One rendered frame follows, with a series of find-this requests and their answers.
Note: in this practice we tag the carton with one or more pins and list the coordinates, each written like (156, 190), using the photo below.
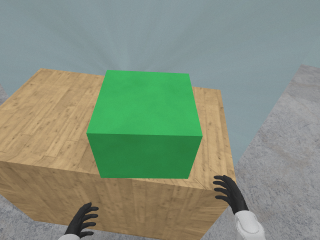
(145, 125)

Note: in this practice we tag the pedestal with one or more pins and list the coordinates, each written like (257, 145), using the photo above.
(48, 170)

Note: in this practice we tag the right robot forearm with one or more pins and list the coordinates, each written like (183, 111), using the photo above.
(247, 226)

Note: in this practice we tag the robot left hand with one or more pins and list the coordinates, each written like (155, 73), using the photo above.
(76, 225)

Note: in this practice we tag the robot right hand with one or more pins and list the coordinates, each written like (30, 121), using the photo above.
(234, 196)

